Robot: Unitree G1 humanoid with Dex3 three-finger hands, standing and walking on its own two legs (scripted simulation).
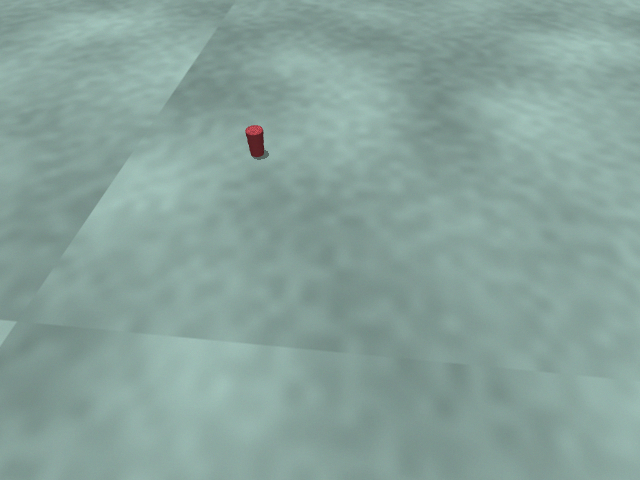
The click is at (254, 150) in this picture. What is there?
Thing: tapered cup
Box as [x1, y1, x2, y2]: [245, 125, 263, 156]
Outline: 252,125 247,127 245,130 251,154 253,156 259,156 263,153 262,128 257,125
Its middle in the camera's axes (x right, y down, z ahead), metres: -0.33 -0.45 +1.98
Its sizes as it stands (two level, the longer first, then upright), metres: 0.087 0.087 0.139
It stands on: the floor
